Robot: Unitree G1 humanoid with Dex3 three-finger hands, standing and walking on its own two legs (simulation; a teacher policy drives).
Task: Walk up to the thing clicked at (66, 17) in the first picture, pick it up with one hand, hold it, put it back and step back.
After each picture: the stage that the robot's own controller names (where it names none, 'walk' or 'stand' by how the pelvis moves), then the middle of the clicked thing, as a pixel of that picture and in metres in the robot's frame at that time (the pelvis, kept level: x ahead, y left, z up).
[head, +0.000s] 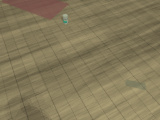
stand; (65, 19) +1.77 +0.24 -0.72
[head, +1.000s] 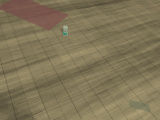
walk; (65, 31) +1.62 +0.17 -0.70
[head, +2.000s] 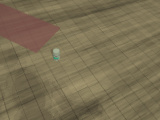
walk; (56, 54) +1.07 +0.20 -0.71
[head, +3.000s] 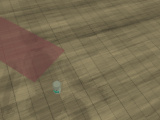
walk; (57, 87) +0.70 +0.18 -0.71
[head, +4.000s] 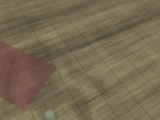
stand; (50, 116) +0.44 +0.22 -0.70
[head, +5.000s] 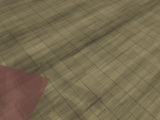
stand; out of the picture +0.36 +0.24 -0.71
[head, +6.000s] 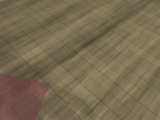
stand; out of the picture +0.33 +0.18 -0.72
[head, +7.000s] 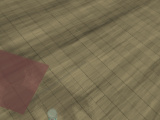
walk; (52, 115) +0.42 +0.15 -0.70
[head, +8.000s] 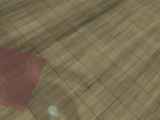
stand; (53, 111) +0.38 +0.17 -0.70
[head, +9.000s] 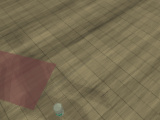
walk; (58, 109) +0.48 +0.25 -0.70
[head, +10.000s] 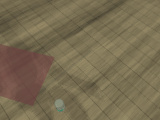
stand; (59, 105) +0.45 +0.19 -0.70
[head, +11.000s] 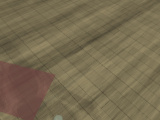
stand; out of the picture +0.45 +0.20 -0.72
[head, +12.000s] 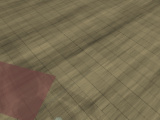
stand; out of the picture +0.44 +0.20 -0.73
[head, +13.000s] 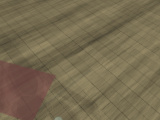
stand; out of the picture +0.43 +0.19 -0.73
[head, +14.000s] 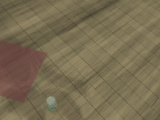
go down; (51, 103) +0.45 +0.19 -0.68
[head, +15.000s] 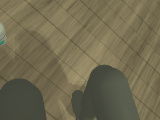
go down; out of the picture +0.53 +0.22 -0.29
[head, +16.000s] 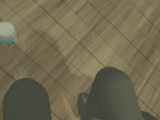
close in; (7, 34) +0.53 +0.21 -0.29
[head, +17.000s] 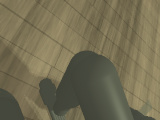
close in; out of the picture +0.51 +0.27 -0.24
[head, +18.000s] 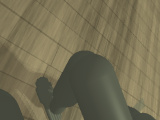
close; out of the picture +0.51 +0.27 -0.25
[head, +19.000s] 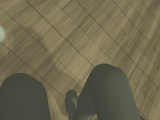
lift; out of the picture +0.49 +0.23 -0.27
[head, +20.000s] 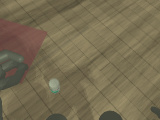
lift; (54, 86) +0.49 +0.16 -0.55
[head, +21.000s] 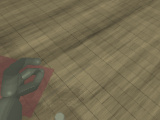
hold; (60, 119) +0.44 +0.16 -0.67
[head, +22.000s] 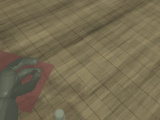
hold; (60, 115) +0.44 +0.15 -0.68
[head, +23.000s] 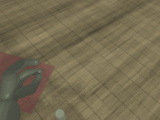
crouch; (60, 116) +0.45 +0.16 -0.68
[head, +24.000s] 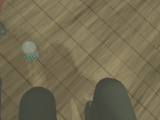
crouch; (30, 51) +0.52 +0.17 -0.37
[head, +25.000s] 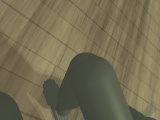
lower; out of the picture +0.51 +0.25 -0.25
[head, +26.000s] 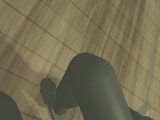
lower; out of the picture +0.51 +0.26 -0.25
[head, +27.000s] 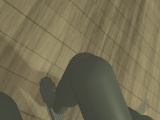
lower; out of the picture +0.51 +0.25 -0.26
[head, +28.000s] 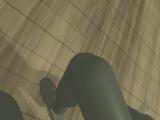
lower; out of the picture +0.51 +0.25 -0.26
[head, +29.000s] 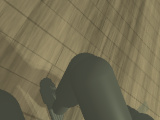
loosen; out of the picture +0.51 +0.25 -0.27
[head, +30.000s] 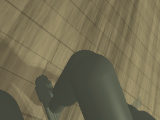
withdraw; out of the picture +0.50 +0.25 -0.26
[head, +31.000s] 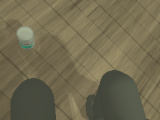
walk; (26, 38) +0.52 +0.19 -0.30
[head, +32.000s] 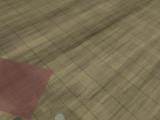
stand; out of the picture +0.45 +0.14 -0.65
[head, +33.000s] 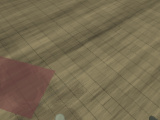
stand; out of the picture +0.45 +0.16 -0.67
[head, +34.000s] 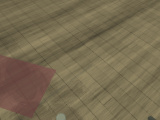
stand; out of the picture +0.45 +0.15 -0.67
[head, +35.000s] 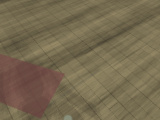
stand; out of the picture +0.46 +0.14 -0.72
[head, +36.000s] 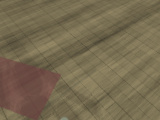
stand; out of the picture +0.44 +0.16 -0.73
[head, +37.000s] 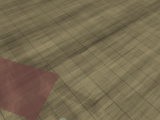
walk; out of the picture +0.43 +0.16 -0.73
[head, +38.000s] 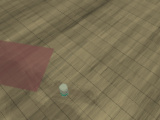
walk; (64, 90) +0.60 +0.18 -0.69
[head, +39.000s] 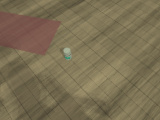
walk; (67, 54) +0.92 +0.21 -0.70
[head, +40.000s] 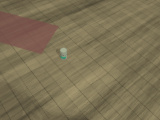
stand; (63, 54) +1.07 +0.15 -0.71
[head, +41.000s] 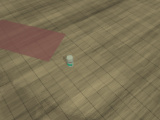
stand; (70, 61) +1.06 +0.16 -0.72
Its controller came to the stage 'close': yes
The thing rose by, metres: 0.01
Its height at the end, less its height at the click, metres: +0.00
